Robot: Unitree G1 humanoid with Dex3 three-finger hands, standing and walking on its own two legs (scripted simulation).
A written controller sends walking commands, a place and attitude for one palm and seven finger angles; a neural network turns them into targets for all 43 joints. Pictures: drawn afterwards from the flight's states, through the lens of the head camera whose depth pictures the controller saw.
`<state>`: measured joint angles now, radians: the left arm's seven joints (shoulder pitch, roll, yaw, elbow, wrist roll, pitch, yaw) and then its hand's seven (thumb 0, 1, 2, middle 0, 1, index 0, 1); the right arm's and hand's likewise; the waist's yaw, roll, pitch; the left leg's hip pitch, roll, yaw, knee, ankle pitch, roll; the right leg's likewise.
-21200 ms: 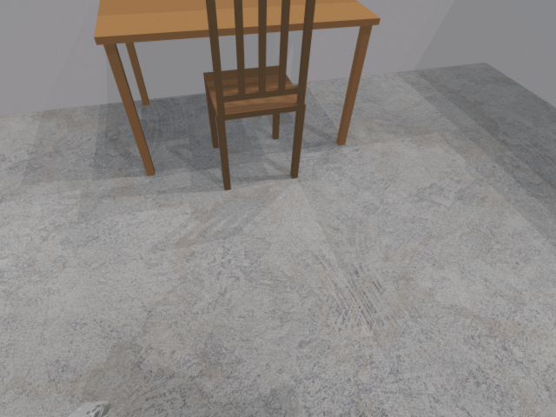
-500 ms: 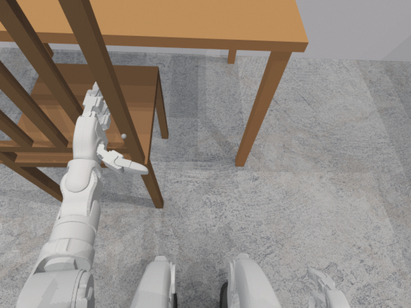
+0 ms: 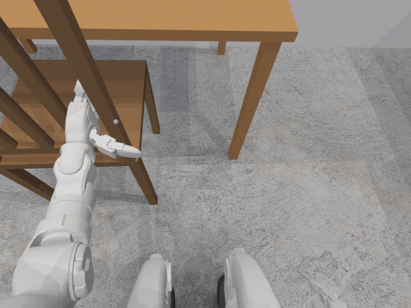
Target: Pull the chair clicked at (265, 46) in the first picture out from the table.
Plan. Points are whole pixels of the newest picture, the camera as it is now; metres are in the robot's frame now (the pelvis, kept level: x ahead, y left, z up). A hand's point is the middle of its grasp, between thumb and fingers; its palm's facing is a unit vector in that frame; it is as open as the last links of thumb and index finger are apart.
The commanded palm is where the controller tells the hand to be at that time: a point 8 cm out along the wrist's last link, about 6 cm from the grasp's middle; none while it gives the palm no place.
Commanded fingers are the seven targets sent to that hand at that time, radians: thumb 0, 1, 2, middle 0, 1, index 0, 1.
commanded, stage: push the fingers through the gap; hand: left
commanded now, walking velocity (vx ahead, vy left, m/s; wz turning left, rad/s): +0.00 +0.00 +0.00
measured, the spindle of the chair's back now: out of the picture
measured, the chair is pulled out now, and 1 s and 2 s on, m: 0.00 0.00 0.03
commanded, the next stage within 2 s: hook a spindle and tug to test in 0.22 s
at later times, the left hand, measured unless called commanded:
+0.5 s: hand (109, 123) +0.46 +0.17 +0.04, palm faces +0.01 -1.00 -0.03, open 16.6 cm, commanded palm +0.43 +0.21 +0.04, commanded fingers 0.00 -0.50 0.30 -0.24 -0.63 -0.24 -0.63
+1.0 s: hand (112, 121) +0.46 +0.17 +0.04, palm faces +0.03 -1.00 -0.03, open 9.4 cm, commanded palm +0.43 +0.20 +0.04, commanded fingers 0.00 0.62 0.78 -0.50 -1.45 -0.50 -1.45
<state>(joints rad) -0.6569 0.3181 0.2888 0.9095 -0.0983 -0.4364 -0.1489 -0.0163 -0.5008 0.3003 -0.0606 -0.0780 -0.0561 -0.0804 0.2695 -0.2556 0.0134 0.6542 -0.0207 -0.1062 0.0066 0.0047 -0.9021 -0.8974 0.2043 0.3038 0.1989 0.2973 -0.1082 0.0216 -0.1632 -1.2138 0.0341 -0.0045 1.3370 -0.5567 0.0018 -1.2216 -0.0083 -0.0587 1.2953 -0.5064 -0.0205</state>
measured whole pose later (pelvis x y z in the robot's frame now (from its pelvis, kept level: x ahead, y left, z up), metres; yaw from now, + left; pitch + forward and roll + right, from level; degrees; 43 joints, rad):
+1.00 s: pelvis +0.01 +0.00 +0.01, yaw +0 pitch +25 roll -2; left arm -0.63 0.30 0.27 0.89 -0.11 -0.46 -0.12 -0.01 0.10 0.56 -0.43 -1.33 -0.41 -1.34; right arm 0.27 -0.25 0.01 0.66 -0.02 -0.09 0.02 0.00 -0.90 -0.90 0.20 0.30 0.20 0.30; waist -0.10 0.02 -0.16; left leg -1.19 0.03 -0.01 1.31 -0.56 0.01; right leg -1.19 -0.01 -0.06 1.26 -0.51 -0.01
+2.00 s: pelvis +0.00 +0.01 +0.02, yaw +0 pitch +19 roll -1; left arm -0.49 0.27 0.19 0.70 -0.07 -0.36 -0.06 -0.01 0.61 0.82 -0.42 -1.40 -0.39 -1.45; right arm 0.20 -0.23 0.01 0.61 0.02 -0.02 -0.03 0.01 -0.90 -0.90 0.20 0.30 0.20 0.30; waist -0.07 -0.01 -0.08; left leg -1.05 0.03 0.00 1.25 -0.52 0.01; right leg -1.06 -0.01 -0.04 1.22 -0.49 0.00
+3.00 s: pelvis -0.05 +0.01 +0.11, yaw -2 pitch +6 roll -1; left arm -0.50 0.15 -0.05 1.08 -0.07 -0.25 0.12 0.06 0.60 0.70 -0.31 -1.20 -0.50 -1.45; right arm 0.21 -0.28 0.01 0.70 0.09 0.07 -0.16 0.00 -0.90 -0.90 0.20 0.30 0.20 0.30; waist -0.08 0.01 0.05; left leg -0.55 0.02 0.04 0.65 -0.20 0.03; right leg -0.57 0.01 0.00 0.60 -0.19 0.02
